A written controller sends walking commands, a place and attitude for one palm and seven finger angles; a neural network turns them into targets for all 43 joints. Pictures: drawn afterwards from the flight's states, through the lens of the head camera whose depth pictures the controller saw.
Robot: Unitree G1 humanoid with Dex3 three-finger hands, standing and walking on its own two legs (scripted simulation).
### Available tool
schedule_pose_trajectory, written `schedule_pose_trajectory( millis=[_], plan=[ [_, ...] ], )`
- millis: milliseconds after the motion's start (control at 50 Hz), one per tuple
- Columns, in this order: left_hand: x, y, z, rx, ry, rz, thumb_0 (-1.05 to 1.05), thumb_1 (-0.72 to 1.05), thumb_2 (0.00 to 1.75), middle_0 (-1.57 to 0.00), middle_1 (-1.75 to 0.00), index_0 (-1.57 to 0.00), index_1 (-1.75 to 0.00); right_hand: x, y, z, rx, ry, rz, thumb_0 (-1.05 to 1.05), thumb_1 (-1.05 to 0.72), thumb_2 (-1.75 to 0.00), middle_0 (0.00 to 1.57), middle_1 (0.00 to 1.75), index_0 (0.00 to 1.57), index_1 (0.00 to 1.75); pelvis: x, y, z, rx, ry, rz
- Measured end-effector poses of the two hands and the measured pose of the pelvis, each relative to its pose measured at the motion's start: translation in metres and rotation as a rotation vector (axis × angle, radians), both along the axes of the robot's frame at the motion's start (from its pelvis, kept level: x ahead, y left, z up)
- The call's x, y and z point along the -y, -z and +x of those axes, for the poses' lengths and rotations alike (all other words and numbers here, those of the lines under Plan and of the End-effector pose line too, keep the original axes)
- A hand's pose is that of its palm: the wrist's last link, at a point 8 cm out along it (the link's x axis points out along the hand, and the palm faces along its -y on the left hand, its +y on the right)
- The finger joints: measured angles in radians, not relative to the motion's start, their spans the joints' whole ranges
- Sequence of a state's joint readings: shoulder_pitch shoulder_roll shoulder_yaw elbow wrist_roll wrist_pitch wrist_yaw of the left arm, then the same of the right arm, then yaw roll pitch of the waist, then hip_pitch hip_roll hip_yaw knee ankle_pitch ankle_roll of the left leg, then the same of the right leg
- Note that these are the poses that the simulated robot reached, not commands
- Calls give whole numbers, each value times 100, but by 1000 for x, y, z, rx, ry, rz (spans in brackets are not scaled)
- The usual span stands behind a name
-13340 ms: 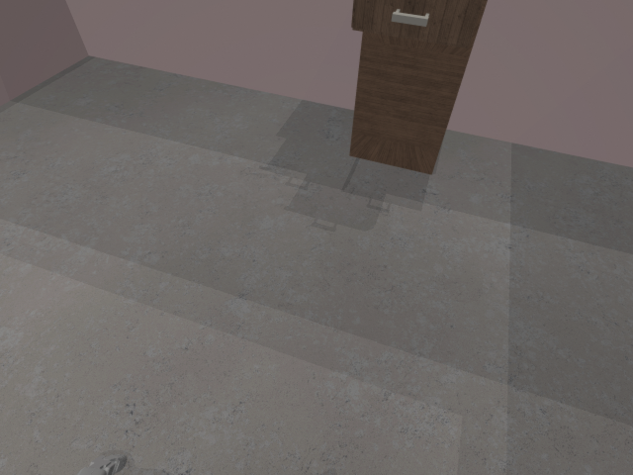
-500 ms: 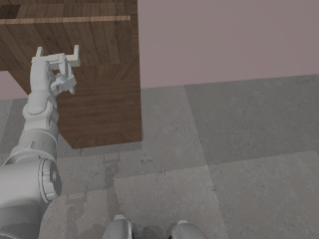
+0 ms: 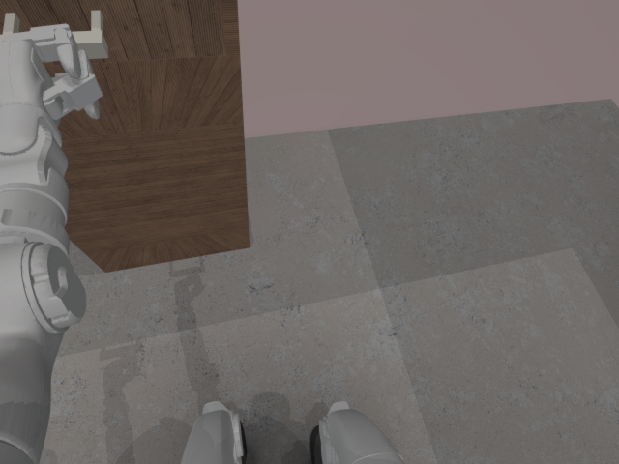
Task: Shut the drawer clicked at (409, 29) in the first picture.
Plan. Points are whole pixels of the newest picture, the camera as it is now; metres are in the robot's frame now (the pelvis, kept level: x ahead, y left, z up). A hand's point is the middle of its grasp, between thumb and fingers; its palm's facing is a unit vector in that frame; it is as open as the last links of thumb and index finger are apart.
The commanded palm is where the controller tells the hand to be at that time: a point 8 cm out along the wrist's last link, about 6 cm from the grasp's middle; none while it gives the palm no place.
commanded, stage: push the drawer shut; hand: left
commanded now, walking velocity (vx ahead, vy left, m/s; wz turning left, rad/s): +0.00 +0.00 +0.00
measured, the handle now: (54, 34) +0.63 +0.24 +0.11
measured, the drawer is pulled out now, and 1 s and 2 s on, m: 0.00 0.00 0.00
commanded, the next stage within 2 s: pull the fist back off the drawer in 0.28 s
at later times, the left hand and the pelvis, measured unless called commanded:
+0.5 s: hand (78, 74) +0.56 +0.21 +0.11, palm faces +0.11 -0.99 -0.03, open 3.1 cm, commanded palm +0.58 +0.23 +0.11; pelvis -0.01 +0.01 -0.01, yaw +0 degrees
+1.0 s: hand (93, 81) +0.56 +0.19 +0.11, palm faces +0.12 -0.99 -0.01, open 3.1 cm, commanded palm +0.52 +0.23 +0.11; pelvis +0.01 +0.01 +0.01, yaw -1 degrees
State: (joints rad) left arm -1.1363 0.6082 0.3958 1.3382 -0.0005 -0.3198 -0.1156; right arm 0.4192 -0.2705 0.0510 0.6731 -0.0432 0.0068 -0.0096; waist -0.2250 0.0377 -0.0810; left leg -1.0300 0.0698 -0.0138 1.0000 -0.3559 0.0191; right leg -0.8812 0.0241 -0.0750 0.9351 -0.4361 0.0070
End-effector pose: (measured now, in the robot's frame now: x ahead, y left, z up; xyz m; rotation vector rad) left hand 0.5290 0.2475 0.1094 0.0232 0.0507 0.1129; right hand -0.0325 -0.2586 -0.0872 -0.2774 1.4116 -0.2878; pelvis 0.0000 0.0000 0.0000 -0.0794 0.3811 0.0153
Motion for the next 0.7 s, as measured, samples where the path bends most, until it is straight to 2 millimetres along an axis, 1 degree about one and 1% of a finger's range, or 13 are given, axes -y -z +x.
schedule_pose_trajectory(
  millis=[60,200,300,520,700],
  plan=[
    [-1,0,6,0,6,2,0,72,94,-140,-160,-140,-160,-3,-1,-6,-23,6,-1,0,-91,-90,20,30,20,30,-2,1,1,-11,0,-4],
    [-10,1,8,-12,6,3,-3,62,94,-140,-160,-140,-160,-9,-1,-16,-63,7,5,0,-91,-90,20,30,21,30,-4,3,-1,-20,-6,-13],
    [-12,0,9,-11,2,6,-2,59,93,-140,-160,-140,-160,-10,-1,-19,-59,2,-4,0,-91,-90,20,30,21,30,-5,5,-4,-26,-10,-18],
    [-12,-1,9,-14,7,6,-1,60,93,-140,-160,-140,-160,-8,-3,-20,-33,-17,-24,0,-91,-90,20,30,21,30,-6,6,-11,-31,-11,-21],
    [-10,0,8,-8,0,1,0,62,92,-140,-160,-140,-160,-8,-2,-20,-31,-20,-13,0,-91,-90,20,30,21,30,-6,7,-12,-28,-9,-20]
  ],
)
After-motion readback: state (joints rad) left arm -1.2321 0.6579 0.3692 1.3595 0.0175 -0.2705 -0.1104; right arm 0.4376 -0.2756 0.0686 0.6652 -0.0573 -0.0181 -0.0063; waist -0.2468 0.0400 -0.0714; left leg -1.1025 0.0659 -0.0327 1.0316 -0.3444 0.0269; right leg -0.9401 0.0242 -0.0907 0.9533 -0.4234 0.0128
